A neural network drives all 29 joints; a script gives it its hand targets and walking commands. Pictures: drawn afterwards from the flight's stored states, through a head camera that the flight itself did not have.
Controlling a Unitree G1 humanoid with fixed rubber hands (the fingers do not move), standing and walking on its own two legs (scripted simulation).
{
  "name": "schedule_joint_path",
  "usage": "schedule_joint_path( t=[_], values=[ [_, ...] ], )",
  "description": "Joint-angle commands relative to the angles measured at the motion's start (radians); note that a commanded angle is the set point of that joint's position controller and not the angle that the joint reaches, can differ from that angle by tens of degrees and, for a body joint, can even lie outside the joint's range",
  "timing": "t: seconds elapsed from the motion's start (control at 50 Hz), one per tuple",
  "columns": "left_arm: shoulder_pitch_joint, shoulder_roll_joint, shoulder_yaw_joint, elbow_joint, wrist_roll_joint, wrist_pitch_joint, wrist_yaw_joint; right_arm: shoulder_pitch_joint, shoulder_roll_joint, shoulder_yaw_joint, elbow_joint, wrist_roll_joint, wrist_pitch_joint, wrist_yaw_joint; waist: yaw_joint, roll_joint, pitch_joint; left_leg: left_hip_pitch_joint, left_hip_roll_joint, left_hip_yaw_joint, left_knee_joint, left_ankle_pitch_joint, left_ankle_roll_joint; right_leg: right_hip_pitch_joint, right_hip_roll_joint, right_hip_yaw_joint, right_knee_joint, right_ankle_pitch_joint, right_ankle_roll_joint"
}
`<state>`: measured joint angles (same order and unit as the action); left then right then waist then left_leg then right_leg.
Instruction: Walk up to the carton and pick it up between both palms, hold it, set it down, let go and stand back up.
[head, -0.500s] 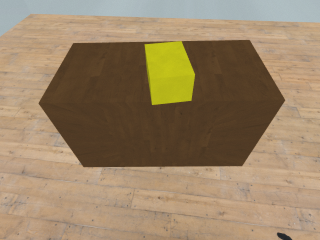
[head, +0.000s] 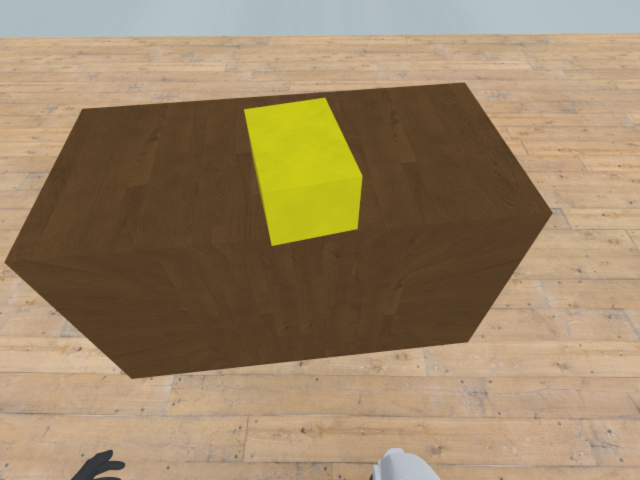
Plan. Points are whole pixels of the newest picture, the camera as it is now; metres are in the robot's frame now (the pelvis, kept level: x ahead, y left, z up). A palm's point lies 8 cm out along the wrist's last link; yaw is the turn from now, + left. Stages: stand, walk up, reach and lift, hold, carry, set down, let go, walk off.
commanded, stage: walk up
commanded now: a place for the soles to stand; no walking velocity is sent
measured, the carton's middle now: (299, 168) +0.72 +0.02 -0.06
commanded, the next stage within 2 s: none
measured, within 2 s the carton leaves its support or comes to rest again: neither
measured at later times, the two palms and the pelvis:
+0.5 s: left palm (77, 474) +0.18 +0.31 -0.08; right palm (555, 344) +0.30 -0.35 -0.09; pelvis +0.18 -0.04 +0.00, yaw +5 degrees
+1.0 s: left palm (130, 340) +0.37 +0.30 -0.10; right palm (507, 293) +0.42 -0.34 -0.12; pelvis +0.30 -0.03 -0.02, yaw +4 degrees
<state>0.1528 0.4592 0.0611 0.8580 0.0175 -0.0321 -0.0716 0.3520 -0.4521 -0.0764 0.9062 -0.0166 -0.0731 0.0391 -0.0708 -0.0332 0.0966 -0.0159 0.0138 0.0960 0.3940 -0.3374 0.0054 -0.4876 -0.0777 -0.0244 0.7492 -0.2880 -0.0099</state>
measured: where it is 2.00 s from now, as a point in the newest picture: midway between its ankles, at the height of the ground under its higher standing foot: (324, 464)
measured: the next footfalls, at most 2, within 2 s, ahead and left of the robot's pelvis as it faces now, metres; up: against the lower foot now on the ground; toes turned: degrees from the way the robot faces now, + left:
right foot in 0.10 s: +0.21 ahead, -0.14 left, +0.00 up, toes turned -4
left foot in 0.58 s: +0.31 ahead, +0.13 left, +0.00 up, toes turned +5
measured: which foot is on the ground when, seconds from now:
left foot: down 0.00-0.12, up 0.14-0.56, down 0.58-1.00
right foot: up 0.00-0.08, down 0.10-0.60, up 0.62-0.90, down 0.92-1.00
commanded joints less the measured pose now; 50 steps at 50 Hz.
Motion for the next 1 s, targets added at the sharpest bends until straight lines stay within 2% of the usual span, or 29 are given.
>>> schedule_joint_path(
  t=[0.0,0.04,0.06,0.08,0.1,0.12,0.14,0.16,0.2,0.26,0.42,0.46,0.52,0.54,0.56,0.58,0.6,0.62,0.64,0.68,0.72,0.74,0.8,0.84,0.88,0.9,0.92,0.94,0.98],
  values=[
    [-0.088,0.127,0.038,-0.109,-0.002,-0.020,-0.009,-0.014,-0.248,-0.057,-0.110,0.005,-0.015,-0.007,0.002,0.185,-0.029,-0.102,0.194,-0.136,-0.080,0.400,0.177,0.133,0.022,-0.048,-0.154,0.132,-0.013],
    [-0.008,0.133,0.050,-0.087,-0.003,-0.024,-0.002,-0.034,-0.241,-0.051,-0.138,0.007,-0.013,-0.014,0.059,0.120,-0.036,-0.178,0.206,-0.131,0.046,0.485,0.165,0.295,0.040,-0.046,-0.204,0.175,-0.030],
    [0.062,0.164,0.070,-0.069,-0.004,-0.032,0.007,-0.006,-0.204,-0.035,-0.153,0.014,-0.016,-0.013,0.105,0.028,-0.104,-0.228,0.150,-0.093,0.202,0.528,0.129,0.464,0.065,-0.055,-0.253,0.205,-0.064],
    [0.207,0.200,0.096,-0.043,0.000,-0.037,0.019,0.007,-0.167,-0.022,-0.154,0.009,-0.014,-0.014,0.183,-0.099,-0.184,-0.346,0.095,-0.058,0.468,0.362,0.098,0.662,0.033,-0.017,-0.295,0.155,-0.086],
    [0.292,0.299,0.113,-0.056,0.000,-0.042,0.038,0.072,-0.112,-0.002,-0.184,0.017,-0.006,-0.012,0.182,-0.296,-0.283,-0.540,-0.025,-0.057,0.735,-0.160,0.048,0.800,-0.284,0.476,-0.400,-0.069,-0.151],
    [0.226,0.327,0.115,-0.076,-0.015,-0.038,0.038,0.068,-0.204,-0.023,-0.154,0.009,0.012,-0.029,0.180,-0.181,-0.267,-0.563,-0.035,-0.203,0.842,-0.231,0.053,0.655,-0.394,0.676,-0.489,-0.298,-0.226],
    [0.147,0.272,0.112,-0.112,-0.024,-0.032,0.042,0.041,-0.238,-0.032,-0.134,0.009,0.017,-0.032,0.155,-0.063,-0.130,-0.564,0.007,-0.237,0.864,-0.182,0.054,0.497,-0.370,0.593,-0.515,-0.424,-0.228],
    [0.108,0.234,0.098,-0.120,-0.031,-0.033,0.042,0.020,-0.233,-0.042,-0.122,0.012,0.018,-0.026,0.115,0.004,-0.055,-0.562,0.020,-0.242,0.829,-0.117,0.044,0.407,-0.303,0.476,-0.519,-0.343,-0.218],
    [0.061,0.179,0.087,-0.122,-0.029,-0.044,0.046,0.072,-0.180,-0.033,-0.112,0.005,0.018,-0.013,0.071,-0.083,0.017,-0.514,0.061,-0.199,0.715,-0.010,0.024,0.261,-0.205,0.254,-0.549,-0.137,-0.170],
    [0.096,0.190,0.091,-0.139,-0.012,-0.065,0.041,0.082,-0.143,-0.035,-0.096,0.000,0.029,0.010,0.063,-0.044,-0.047,-0.467,0.064,-0.183,0.635,0.065,-0.007,0.236,-0.177,0.132,-0.537,-0.015,-0.200],
    [0.168,0.229,0.091,-0.153,-0.006,-0.071,0.027,-0.138,-0.149,-0.036,-0.175,-0.014,0.025,0.040,0.113,-0.050,0.009,-0.476,0.084,-0.127,0.284,0.121,-0.005,0.248,-0.219,0.121,-0.549,-0.177,-0.204],
    [0.174,0.248,0.088,-0.155,-0.004,-0.071,0.026,-0.139,-0.134,-0.032,-0.175,-0.020,0.015,0.038,0.100,-0.083,0.012,-0.419,0.084,-0.088,0.222,0.159,0.012,0.242,-0.217,0.097,-0.516,-0.098,-0.191],
    [0.189,0.221,0.065,-0.143,-0.014,-0.062,0.036,-0.104,-0.133,-0.027,-0.159,-0.015,0.004,0.027,0.059,0.012,-0.065,-0.257,0.037,-0.049,0.127,0.168,0.043,0.271,-0.198,0.034,-0.305,0.300,-0.158],
    [0.212,0.183,0.047,-0.138,-0.018,-0.056,0.037,-0.061,-0.159,-0.039,-0.138,-0.018,-0.007,0.018,0.042,0.093,-0.107,-0.108,0.014,-0.038,0.077,0.150,0.065,0.230,-0.127,-0.038,-0.129,0.345,-0.122],
    [0.240,0.141,0.031,-0.155,-0.023,-0.056,0.036,0.058,-0.221,-0.058,-0.111,-0.032,-0.014,0.007,-0.012,0.153,-0.180,0.036,0.108,-0.183,0.017,0.068,0.113,0.116,-0.043,-0.103,0.062,0.254,-0.082],
    [0.240,0.117,0.028,-0.173,-0.023,-0.045,0.037,0.087,-0.321,-0.079,-0.127,-0.020,-0.013,-0.006,-0.023,0.302,-0.193,0.170,0.342,-0.648,-0.101,-0.130,0.221,-0.152,0.090,-0.131,0.280,-0.200,-0.028],
    [0.217,0.196,0.040,-0.163,-0.010,-0.033,0.052,0.069,-0.332,-0.079,-0.124,0.010,-0.009,-0.008,-0.016,0.228,-0.158,0.093,0.413,-0.720,-0.117,-0.033,0.302,-0.164,0.039,0.002,0.370,-0.322,-0.029],
    [0.221,0.209,0.043,-0.138,-0.010,-0.029,0.057,0.024,-0.294,-0.074,-0.143,0.021,-0.006,-0.011,0.005,0.122,-0.130,-0.002,0.399,-0.582,-0.098,0.070,0.294,-0.121,0.012,0.053,0.401,-0.276,-0.031],
    [0.245,0.185,0.039,-0.126,-0.024,-0.033,0.052,-0.022,-0.251,-0.053,-0.159,0.018,-0.008,-0.015,0.025,0.113,-0.099,-0.032,0.337,-0.467,-0.097,0.208,0.269,-0.123,0.017,0.059,0.387,-0.214,-0.035],
    [0.290,0.164,0.034,-0.097,-0.020,-0.025,0.047,-0.084,-0.220,-0.039,-0.174,0.019,-0.008,-0.022,0.066,0.144,-0.095,-0.137,0.256,-0.255,-0.053,0.373,0.204,-0.019,-0.009,0.056,0.273,-0.130,-0.022],
    [0.283,0.123,0.030,-0.096,-0.022,-0.021,0.049,-0.094,-0.196,-0.026,-0.191,0.013,-0.001,-0.024,0.061,0.192,-0.100,-0.155,0.225,-0.156,0.005,0.555,0.215,0.023,0.026,0.014,0.182,-0.116,-0.005],
    [0.283,0.105,0.026,-0.085,-0.021,-0.022,0.053,-0.084,-0.187,-0.024,-0.199,0.007,0.000,-0.028,0.064,0.236,-0.103,-0.164,0.229,-0.121,0.023,0.708,0.228,0.055,0.026,-0.002,0.121,-0.070,0.001],
    [0.231,0.104,0.023,-0.069,-0.024,-0.027,0.069,-0.113,-0.183,-0.016,-0.203,0.007,0.011,-0.026,0.051,0.247,-0.114,-0.226,0.225,-0.109,0.086,0.781,0.221,0.154,0.040,-0.036,0.012,0.006,0.003],
    [0.254,0.103,0.025,-0.052,-0.027,-0.034,0.075,-0.151,-0.193,-0.012,-0.213,0.015,0.027,-0.026,0.083,0.204,-0.125,-0.258,0.196,-0.086,0.194,0.712,0.191,0.238,0.071,-0.062,-0.122,0.137,-0.004],
    [0.247,0.142,0.046,-0.046,-0.011,-0.046,0.085,-0.143,-0.126,0.011,-0.205,0.030,0.037,-0.030,0.110,0.092,-0.128,-0.378,0.149,-0.083,0.318,0.371,0.105,0.377,0.035,-0.006,-0.261,0.312,-0.042],
    [0.227,0.220,0.060,-0.055,0.000,-0.052,0.088,-0.134,-0.084,0.027,-0.221,0.038,0.042,-0.032,0.095,-0.088,-0.169,-0.455,0.072,-0.047,0.415,0.129,0.041,0.412,-0.138,0.199,-0.267,0.490,-0.099],
    [0.150,0.239,0.055,-0.067,-0.010,-0.048,0.086,-0.115,-0.086,0.027,-0.190,0.041,0.062,-0.038,0.084,-0.134,-0.169,-0.362,0.028,-0.091,0.471,-0.225,0.018,0.262,-0.306,0.389,-0.344,0.467,-0.225],
    [0.113,0.255,0.055,-0.075,-0.006,-0.040,0.088,-0.117,-0.142,0.008,-0.156,0.030,0.070,-0.051,0.082,-0.140,-0.157,-0.321,0.046,-0.116,0.521,-0.269,0.023,0.220,-0.326,0.418,-0.326,0.408,-0.280],
    [0.052,0.201,0.030,-0.086,-0.016,-0.029,0.096,-0.125,-0.147,0.002,-0.118,0.028,0.068,-0.050,0.062,-0.120,-0.169,-0.332,0.058,-0.132,0.411,-0.208,0.032,0.251,-0.242,0.259,-0.259,0.402,-0.210]
  ],
)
